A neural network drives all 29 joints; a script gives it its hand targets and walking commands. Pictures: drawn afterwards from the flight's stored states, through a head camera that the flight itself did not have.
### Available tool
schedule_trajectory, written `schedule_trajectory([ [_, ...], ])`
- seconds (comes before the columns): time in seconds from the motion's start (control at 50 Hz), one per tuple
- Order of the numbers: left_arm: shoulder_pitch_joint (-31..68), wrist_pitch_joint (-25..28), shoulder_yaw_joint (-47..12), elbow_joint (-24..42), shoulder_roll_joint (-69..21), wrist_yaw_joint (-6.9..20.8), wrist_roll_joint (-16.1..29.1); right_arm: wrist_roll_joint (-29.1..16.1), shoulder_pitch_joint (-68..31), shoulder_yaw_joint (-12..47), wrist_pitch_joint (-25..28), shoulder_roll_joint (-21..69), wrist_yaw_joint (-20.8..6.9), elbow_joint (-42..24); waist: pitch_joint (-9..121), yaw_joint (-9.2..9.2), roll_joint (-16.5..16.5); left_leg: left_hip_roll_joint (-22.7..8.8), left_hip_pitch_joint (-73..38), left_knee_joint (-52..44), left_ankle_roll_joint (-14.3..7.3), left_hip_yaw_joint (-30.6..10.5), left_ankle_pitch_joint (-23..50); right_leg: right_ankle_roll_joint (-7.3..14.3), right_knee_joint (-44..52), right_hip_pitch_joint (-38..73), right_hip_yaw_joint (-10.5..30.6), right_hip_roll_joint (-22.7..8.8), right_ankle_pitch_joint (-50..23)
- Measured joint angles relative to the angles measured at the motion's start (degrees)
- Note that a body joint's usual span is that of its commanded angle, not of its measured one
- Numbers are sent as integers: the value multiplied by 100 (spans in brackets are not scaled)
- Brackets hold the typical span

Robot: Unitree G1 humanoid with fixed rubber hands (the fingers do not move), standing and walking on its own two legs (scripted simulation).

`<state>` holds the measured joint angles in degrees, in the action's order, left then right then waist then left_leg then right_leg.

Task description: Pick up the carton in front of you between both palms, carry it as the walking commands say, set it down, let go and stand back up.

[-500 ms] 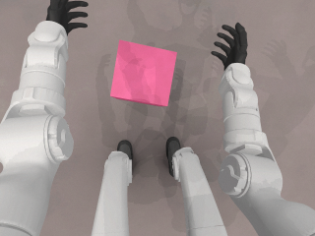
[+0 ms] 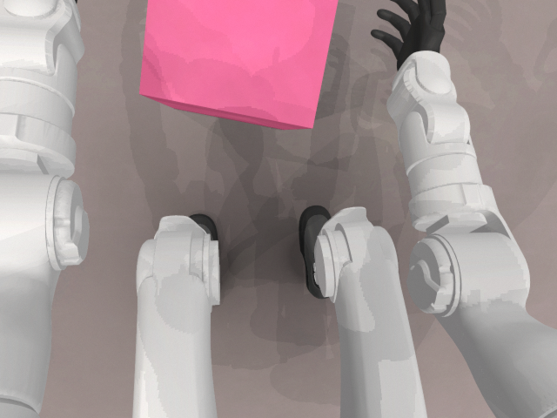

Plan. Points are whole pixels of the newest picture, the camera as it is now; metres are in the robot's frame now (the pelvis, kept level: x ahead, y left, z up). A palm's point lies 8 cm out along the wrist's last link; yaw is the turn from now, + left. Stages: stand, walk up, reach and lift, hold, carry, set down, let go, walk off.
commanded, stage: reach and lift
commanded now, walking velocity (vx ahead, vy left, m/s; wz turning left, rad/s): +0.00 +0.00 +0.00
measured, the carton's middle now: (240, 49) +0.53 +0.05 -0.31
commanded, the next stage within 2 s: none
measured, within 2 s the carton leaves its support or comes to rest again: leaves its support in 1.04 s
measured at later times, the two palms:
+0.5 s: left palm (101, 8) +0.55 +0.22 -0.25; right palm (376, 47) +0.53 -0.14 -0.24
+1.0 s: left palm (124, 6) +0.55 +0.19 -0.24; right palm (362, 40) +0.54 -0.11 -0.23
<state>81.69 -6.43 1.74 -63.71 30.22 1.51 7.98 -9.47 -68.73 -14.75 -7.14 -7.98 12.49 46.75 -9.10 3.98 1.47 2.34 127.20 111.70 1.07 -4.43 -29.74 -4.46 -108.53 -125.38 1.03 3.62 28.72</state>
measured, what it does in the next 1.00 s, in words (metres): lowers itself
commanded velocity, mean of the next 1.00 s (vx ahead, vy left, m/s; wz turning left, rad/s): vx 0.00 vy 0.00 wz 0.00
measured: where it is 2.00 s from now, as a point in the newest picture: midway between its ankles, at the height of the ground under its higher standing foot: (262, 272)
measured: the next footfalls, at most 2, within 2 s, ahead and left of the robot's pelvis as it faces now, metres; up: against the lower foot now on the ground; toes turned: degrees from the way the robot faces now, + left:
none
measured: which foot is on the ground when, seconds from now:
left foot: down 0.00-1.00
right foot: down 0.00-1.00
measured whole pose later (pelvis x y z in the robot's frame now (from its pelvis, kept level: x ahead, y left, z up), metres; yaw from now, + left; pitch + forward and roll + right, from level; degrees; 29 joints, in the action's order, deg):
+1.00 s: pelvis +0.00 +0.00 -0.07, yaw +0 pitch +37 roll -4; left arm 91.3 -8.1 1.5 -72.4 22.6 -0.4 2.0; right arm -2.7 -82.3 -22.9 -6.9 -7.1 10.7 60.5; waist -19.0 1.1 3.8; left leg 0.6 131.1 126.9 -0.2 -3.1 -33.1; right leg -5.6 -123.5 -129.6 1.6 5.3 31.5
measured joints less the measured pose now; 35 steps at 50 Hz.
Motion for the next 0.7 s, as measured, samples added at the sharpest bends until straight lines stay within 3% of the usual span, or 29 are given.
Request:
schedule_trajectory([
  [0.16, 825, 89, -284, -813, 82, 4, 108, 53, -876, -85, 118, -108, -84, 917, -769, -2, 74, -20, 308, 729, -42, 35, 5, -64, -709, -286, -6, 12, -2],
  [0.26, 926, 236, -447, -877, 148, -83, 252, -97, -1274, 79, 302, -260, -117, 1369, -1250, -27, 153, -120, 335, 1126, -97, 88, -118, -98, -1080, -329, 10, 58, 78],
  [0.42, 668, 408, -487, -655, -66, -246, 351, -537, -1208, 508, 522, -462, -150, 1530, -1269, -165, 233, -207, 329, 1517, -138, 114, -391, -90, -1457, -352, -9, 62, 300],
  [0.7, 701, 385, -628, -847, -273, -209, 357, -328, -1211, 354, 580, -238, -116, 1703, -1032, -168, 186, -156, 392, 1385, -92, 88, -249, -37, -1361, -402, -38, 9, 207],
])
